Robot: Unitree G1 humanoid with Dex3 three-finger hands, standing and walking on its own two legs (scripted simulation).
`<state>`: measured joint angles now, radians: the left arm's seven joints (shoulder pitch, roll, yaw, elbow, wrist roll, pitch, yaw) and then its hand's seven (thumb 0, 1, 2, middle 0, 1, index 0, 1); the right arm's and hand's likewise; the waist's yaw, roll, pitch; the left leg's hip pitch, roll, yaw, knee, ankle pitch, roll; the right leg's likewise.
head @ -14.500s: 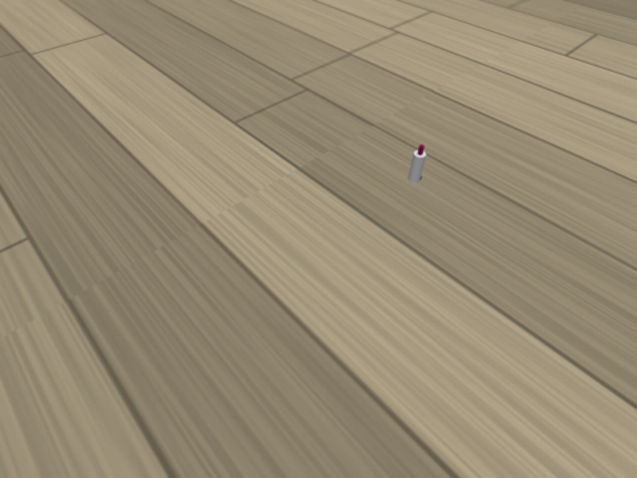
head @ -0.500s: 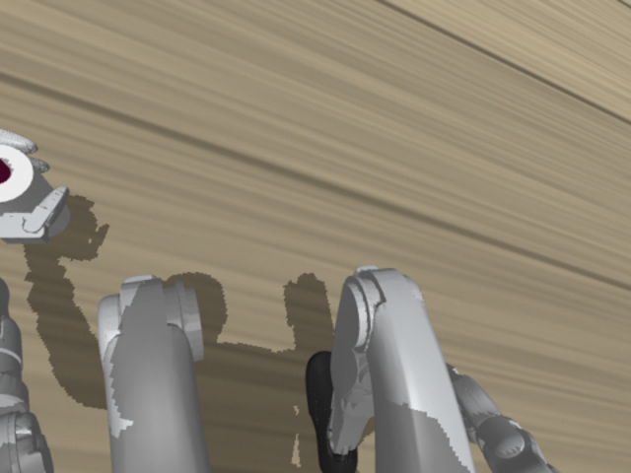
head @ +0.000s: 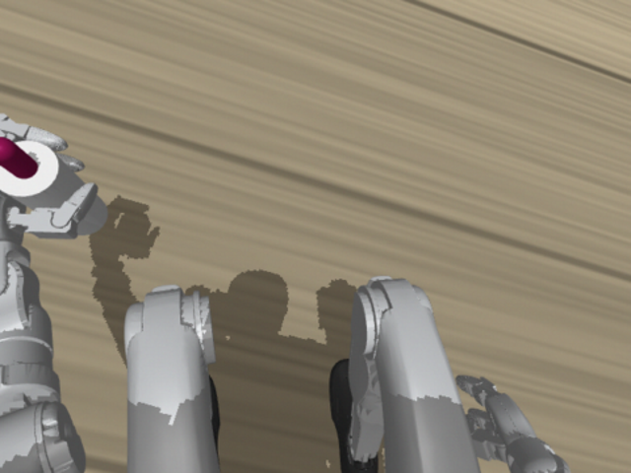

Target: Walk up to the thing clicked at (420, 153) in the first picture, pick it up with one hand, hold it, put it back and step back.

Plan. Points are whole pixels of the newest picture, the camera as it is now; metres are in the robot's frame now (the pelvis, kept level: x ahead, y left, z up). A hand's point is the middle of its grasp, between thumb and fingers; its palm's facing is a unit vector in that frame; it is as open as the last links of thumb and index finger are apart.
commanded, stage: settle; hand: left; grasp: from the side
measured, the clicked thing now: (49, 187) +0.42 +0.30 -0.04
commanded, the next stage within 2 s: lift in 0.54 s
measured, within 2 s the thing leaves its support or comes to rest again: neither
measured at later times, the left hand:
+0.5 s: hand (36, 172) +0.42 +0.29 -0.01, palm faces +0.26 -0.96 -0.05, open 8.2 cm
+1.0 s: hand (19, 157) +0.42 +0.29 +0.04, palm faces +0.24 -0.97 -0.05, open 8.1 cm
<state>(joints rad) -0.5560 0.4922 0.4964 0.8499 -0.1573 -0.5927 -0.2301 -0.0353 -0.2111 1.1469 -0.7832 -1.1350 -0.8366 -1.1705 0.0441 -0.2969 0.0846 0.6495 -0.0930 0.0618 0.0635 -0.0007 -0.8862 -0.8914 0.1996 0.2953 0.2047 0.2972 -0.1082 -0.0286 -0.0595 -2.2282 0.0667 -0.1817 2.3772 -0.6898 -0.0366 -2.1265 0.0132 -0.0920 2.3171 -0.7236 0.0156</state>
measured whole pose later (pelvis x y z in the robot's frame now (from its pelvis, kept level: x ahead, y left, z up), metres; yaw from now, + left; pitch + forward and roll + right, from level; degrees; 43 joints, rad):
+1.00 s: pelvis +0.00 +0.00 +0.05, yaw +3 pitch +32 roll -5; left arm -0.56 0.42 0.48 0.80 -0.15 -0.53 -0.24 -0.03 -0.23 1.18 -0.79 -1.14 -0.84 -1.18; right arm 0.11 -0.27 0.02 0.66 -0.05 0.04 0.03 0.00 -0.91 -0.89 0.20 0.29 0.20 0.30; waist -0.09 0.00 -0.14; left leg -2.10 0.07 -0.11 2.20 -0.67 -0.02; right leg -2.02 -0.01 -0.05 2.17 -0.72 0.02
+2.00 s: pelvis +0.05 +0.02 +0.31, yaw +7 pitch +19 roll -4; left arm -0.16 0.26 0.20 0.34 -0.15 -0.28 -0.03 -0.04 -0.21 1.16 -0.80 -1.11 -0.86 -1.14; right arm 0.20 -0.22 -0.01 0.62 0.02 -0.04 -0.04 0.00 -0.90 -0.89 0.20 0.30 0.20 0.30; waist -0.04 0.02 -0.13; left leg -1.10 0.07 -0.04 1.31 -0.55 -0.01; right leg -1.02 -0.02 -0.05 1.25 -0.56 0.03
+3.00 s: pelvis +0.08 +0.01 +0.38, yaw +8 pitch +10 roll -2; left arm -0.13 0.18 0.16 0.41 -0.15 -0.34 -0.01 -0.04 -0.20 1.15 -0.81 -1.09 -0.86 -1.12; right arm 0.22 -0.21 -0.01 0.65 0.00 0.00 -0.03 0.00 -0.91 -0.89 0.20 0.30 0.20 0.30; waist -0.03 0.02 -0.05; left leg -0.66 0.06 -0.01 0.93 -0.44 -0.03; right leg -0.60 -0.02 -0.04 0.89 -0.46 0.01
